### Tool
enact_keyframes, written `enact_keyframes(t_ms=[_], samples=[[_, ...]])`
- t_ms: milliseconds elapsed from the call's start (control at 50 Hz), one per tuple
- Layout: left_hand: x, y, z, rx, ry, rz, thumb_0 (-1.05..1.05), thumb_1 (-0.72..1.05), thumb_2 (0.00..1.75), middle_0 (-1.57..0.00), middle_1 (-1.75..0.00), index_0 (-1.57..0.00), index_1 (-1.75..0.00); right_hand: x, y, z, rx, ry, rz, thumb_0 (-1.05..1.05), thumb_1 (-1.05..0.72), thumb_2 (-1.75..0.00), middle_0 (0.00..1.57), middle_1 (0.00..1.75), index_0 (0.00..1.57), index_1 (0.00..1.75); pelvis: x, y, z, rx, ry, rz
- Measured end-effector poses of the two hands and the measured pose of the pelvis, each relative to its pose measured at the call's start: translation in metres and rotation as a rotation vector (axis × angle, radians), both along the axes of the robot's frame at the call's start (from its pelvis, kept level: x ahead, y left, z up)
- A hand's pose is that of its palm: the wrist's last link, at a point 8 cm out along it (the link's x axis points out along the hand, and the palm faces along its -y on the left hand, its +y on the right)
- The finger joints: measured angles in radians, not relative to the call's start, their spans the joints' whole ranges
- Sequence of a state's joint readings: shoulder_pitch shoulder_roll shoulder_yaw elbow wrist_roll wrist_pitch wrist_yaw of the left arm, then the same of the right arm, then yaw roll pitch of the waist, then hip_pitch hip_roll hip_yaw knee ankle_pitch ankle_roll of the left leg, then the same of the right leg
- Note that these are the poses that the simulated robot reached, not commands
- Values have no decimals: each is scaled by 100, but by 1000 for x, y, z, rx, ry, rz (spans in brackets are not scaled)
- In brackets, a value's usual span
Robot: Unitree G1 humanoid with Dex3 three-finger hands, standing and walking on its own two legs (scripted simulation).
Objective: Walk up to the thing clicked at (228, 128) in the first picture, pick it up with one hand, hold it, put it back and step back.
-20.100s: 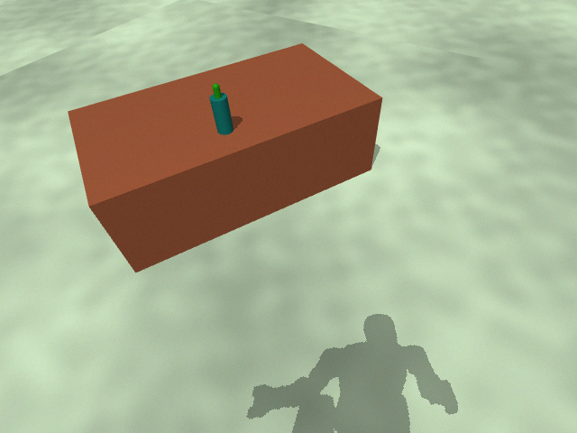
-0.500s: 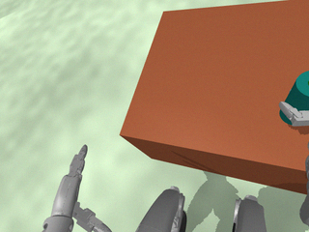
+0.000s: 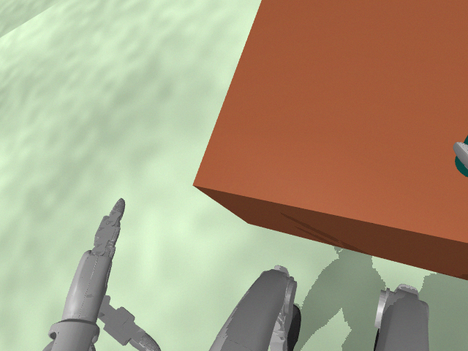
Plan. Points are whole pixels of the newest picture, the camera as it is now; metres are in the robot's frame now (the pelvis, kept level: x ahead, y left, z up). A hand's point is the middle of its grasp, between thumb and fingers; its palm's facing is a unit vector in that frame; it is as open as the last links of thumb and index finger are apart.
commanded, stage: lower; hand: right
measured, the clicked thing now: out of the picture +0.49 -0.24 -0.04
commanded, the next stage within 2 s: loosen in 0.42 s
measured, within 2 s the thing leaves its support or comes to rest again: rests again in 0.34 s
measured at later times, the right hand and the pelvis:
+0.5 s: hand out of the picture +0.50 -0.23 -0.09, palm faces +0.23 +0.97 +0.03, open 9.2 cm; pelvis -0.01 +0.00 -0.03, yaw +1 degrees
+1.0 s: hand out of the picture +0.51 -0.24 -0.09, palm faces +0.22 +0.97 +0.01, open 11.5 cm; pelvis -0.02 +0.00 -0.04, yaw +1 degrees
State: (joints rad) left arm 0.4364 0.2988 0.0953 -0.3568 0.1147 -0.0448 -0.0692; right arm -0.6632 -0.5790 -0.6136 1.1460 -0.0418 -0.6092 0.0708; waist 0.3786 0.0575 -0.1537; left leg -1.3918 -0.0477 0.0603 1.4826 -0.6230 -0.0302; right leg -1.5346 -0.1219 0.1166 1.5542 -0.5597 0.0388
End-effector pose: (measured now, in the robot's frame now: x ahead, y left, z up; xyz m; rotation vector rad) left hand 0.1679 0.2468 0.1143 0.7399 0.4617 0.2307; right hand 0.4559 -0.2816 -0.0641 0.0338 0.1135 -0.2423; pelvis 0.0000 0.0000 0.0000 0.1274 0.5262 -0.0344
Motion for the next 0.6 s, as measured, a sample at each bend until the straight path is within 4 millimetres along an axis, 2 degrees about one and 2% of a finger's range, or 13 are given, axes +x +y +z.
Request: enact_keyframes(t_ms=[280, 400, 600], samples=[[-7, 2, 5, 53, -39, -21, -1, -53, 6, -6, -5, -6, -5, 4, 1, -16, -2, 4, 4, 0, 37, -115, 71, 104, 81, 107, -8, 1, -15, 4, 11, 4], [-9, 2, 2, 64, -36, -21, -1, -53, 6, -6, -5, -6, -5, 8, 2, -26, -3, 3, 7, 0, 37, -115, 71, 104, 81, 107, -9, 2, -22, 4, 22, 10], [-9, 3, 2, 82, -58, -43, -1, -53, 5, -6, -5, -6, -5, 8, 0, -27, 2, -19, 8, 0, 37, -115, 71, 104, 81, 107, -12, 4, -31, 5, 23, 12]])
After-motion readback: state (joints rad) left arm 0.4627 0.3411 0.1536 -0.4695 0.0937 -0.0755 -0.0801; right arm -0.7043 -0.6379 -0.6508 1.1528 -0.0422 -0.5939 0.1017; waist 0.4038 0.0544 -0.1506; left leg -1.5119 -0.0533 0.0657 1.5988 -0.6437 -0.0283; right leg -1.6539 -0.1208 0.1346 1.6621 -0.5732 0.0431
